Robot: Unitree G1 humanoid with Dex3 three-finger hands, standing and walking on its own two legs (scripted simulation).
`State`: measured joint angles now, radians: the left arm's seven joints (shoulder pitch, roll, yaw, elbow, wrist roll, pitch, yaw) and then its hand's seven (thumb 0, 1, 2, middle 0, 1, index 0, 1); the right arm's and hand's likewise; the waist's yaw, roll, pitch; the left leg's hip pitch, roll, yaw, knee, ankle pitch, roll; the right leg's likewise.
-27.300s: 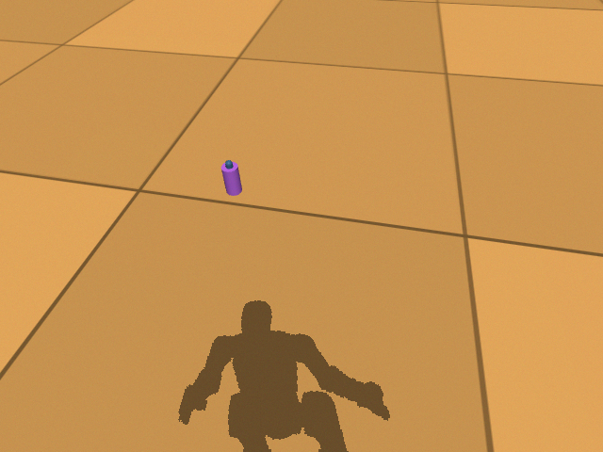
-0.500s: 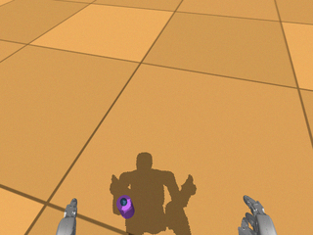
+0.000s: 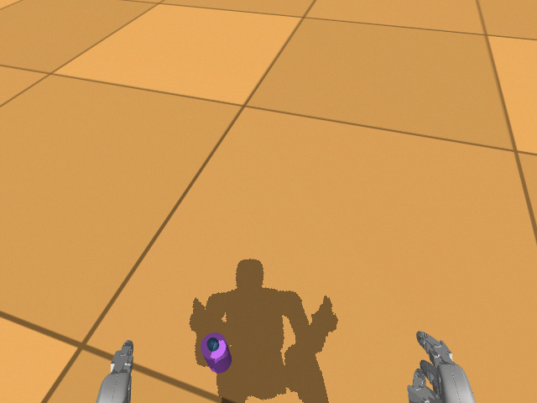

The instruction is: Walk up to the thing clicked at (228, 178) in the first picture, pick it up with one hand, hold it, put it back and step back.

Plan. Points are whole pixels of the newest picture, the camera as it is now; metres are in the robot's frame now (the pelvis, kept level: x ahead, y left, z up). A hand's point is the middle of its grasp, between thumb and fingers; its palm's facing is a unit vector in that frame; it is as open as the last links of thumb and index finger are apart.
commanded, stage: home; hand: left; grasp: from the side
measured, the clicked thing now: (216, 351) +0.41 +0.20 -0.63
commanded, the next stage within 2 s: stand in 0.62 s
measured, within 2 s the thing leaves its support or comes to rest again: neither
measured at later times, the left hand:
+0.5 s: hand out of the picture +0.17 +0.18 -0.06, palm faces +0.11 -0.95 -0.28, open 17.6 cm
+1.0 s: hand out of the picture +0.16 +0.18 -0.06, palm faces +0.12 -0.95 -0.28, open 13.5 cm
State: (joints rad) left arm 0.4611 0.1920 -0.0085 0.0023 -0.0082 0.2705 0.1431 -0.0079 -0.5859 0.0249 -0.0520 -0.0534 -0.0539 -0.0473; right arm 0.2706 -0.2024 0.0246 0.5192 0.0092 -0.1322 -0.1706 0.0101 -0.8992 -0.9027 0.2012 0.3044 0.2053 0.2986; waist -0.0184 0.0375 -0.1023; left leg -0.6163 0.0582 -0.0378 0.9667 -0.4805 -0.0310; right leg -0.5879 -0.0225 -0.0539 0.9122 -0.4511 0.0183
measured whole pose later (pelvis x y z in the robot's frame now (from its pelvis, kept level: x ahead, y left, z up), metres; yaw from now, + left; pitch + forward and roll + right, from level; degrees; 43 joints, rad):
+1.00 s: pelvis -0.01 +0.00 +0.00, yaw +0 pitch +7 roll -2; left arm 0.46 0.19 -0.01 0.00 -0.01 0.27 0.14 0.00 -0.04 0.53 -0.18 -0.25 -0.18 -0.25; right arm 0.28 -0.20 0.03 0.53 0.01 -0.15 -0.18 0.01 -0.90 -0.90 0.20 0.30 0.21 0.30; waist -0.01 0.03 -0.09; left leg -0.62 0.05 -0.03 0.97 -0.47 -0.02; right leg -0.59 -0.03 -0.05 0.91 -0.44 0.02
